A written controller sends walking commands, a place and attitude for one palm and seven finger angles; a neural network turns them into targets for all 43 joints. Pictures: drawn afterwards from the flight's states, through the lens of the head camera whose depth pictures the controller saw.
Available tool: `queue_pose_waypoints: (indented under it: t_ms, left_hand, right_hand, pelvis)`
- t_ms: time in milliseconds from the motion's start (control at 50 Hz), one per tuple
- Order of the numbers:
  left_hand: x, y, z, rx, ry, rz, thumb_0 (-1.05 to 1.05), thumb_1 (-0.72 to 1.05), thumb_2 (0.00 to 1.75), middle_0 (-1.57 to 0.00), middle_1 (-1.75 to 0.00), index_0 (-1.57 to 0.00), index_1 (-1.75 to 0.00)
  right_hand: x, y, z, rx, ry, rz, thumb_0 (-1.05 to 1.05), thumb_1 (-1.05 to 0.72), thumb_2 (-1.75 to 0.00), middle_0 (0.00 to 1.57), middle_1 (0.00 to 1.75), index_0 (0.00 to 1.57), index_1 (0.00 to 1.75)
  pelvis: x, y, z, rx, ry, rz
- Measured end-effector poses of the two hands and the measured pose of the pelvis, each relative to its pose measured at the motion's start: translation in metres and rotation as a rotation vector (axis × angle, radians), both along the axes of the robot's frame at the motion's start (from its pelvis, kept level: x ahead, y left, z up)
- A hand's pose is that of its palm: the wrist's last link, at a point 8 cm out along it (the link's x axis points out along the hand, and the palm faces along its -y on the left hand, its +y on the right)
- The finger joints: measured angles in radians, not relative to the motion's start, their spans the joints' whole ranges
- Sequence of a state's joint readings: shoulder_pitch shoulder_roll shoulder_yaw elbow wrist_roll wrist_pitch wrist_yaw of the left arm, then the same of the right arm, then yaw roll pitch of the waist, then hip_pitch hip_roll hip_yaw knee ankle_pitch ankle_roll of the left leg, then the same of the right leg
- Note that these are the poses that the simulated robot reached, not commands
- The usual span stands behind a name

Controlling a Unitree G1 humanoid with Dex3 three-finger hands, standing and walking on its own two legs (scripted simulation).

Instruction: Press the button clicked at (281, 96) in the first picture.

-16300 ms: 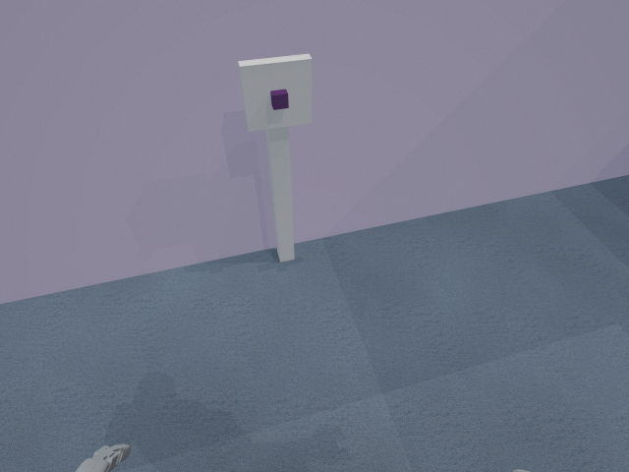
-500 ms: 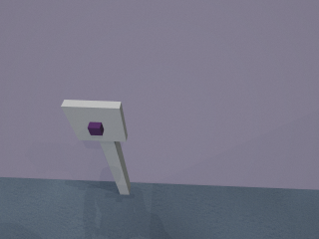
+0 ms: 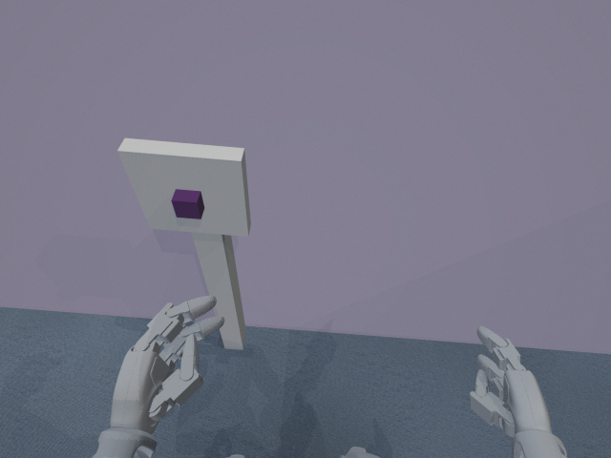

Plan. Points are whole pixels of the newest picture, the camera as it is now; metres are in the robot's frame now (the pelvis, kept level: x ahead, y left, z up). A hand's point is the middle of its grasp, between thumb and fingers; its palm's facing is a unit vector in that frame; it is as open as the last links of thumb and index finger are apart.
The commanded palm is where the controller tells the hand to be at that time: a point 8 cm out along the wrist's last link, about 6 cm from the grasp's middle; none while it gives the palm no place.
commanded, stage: raise the hand and make a fist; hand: left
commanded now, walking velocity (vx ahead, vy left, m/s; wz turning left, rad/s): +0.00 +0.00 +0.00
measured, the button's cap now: (189, 202) +0.48 +0.22 +0.02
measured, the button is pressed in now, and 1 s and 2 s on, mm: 0 0 0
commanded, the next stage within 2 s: aim a knuckle at the button in 1.64 s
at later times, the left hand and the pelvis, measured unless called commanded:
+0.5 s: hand (154, 408) +0.18 +0.19 -0.01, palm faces +0.02 -1.00 +0.00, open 3.1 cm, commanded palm +0.16 +0.25 +0.00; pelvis -0.03 +0.02 -0.04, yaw +0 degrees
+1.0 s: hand (127, 387) +0.20 +0.22 +0.01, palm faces +0.02 -1.00 -0.05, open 3.1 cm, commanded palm +0.18 +0.28 +0.01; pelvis -0.01 +0.02 -0.04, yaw +2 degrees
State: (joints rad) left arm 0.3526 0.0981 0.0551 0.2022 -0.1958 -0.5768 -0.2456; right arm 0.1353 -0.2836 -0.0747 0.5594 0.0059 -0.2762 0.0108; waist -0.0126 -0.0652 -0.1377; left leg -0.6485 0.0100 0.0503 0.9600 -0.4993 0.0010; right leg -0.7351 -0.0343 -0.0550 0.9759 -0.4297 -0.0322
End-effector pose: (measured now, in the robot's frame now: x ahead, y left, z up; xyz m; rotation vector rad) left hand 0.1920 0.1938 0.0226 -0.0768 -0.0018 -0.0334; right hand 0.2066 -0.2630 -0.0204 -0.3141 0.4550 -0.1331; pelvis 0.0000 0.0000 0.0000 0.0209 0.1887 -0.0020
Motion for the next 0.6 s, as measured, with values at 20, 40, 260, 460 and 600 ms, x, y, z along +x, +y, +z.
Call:
queue_pose_waypoints:
  t_ms: [20, 40, 260, 460, 600]
  left_hand:
    - [-0.01, 0.001, -0.013, 0.005, 0.025, -0.008, 0.0, 0.92, 0.9, -0.49, -0.62, -0.49, -0.62]
    - [-0.022, 0.004, -0.026, 0.01, 0.063, -0.005, 0.0, 0.91, 0.9, -0.51, -0.64, -0.52, -0.65]
    - [-0.053, 0.048, -0.014, 0.127, -0.069, 0.116, 0.02, 0.9, 0.9, -0.81, -0.97, -0.82, -0.98]
    - [-0.021, 0.038, -0.036, 0.069, 0.216, -0.046, 0.01, 0.9, 0.9, -1.08, -1.27, -1.09, -1.27]
    - [-0.04, 0.07, -0.007, 0.15, 0.052, 0.143, 0.01, 0.9, 0.9, -1.23, -1.42, -1.23, -1.43]
  right_hand:
    - [0.008, 0.002, 0.001, -0.012, -0.016, 0.019, 0.01, -0.91, -0.9, 0.2, 0.29, 0.2, 0.3]
    - [0.016, 0.005, -0.001, -0.021, -0.025, 0.038, 0.01, -0.91, -0.9, 0.2, 0.29, 0.19, 0.3]
    - [0.014, 0.08, -0.082, 0.075, 0.092, 0.194, 0.01, -0.91, -0.9, 0.2, 0.3, 0.2, 0.3]
    - [-0.074, 0.08, -0.109, 0.177, 0.311, -0.02, 0.01, -0.9, -0.9, 0.21, 0.3, 0.2, 0.3]
    - [-0.082, 0.049, -0.096, 0.062, 0.307, -0.032, 0.01, -0.9, -0.9, 0.21, 0.3, 0.2, 0.3]
  pelvis:
    - [-0.002, 0.0, -0.007, 0.0, 0.012, 0.001]
    - [-0.003, 0.0, -0.013, -0.001, 0.022, 0.004]
    - [-0.024, 0.007, -0.056, -0.071, 0.088, 0.057]
    - [-0.028, 0.017, -0.044, -0.055, 0.099, 0.024]
    - [-0.024, 0.021, -0.041, -0.064, 0.1, 0.037]
